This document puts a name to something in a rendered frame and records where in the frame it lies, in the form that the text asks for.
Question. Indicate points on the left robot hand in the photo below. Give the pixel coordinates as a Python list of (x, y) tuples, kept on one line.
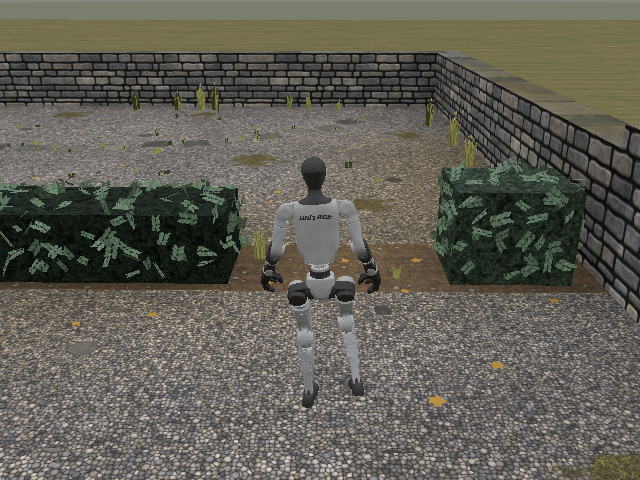
[(265, 279)]

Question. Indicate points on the robot right foot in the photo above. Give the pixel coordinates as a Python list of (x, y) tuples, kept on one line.
[(357, 388)]

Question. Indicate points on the right robot hand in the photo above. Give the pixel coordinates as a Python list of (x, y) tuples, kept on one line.
[(375, 279)]

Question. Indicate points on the humanoid robot torso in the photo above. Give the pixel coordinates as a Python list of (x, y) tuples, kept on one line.
[(317, 236)]

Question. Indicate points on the left robot forearm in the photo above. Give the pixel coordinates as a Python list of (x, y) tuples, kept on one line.
[(270, 263)]

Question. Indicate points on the left robot upper arm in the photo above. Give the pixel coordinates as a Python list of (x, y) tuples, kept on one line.
[(284, 213)]

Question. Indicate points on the right robot upper arm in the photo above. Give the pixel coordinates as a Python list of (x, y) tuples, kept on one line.
[(347, 208)]

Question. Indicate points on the right robot forearm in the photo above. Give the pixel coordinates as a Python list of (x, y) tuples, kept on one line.
[(367, 261)]

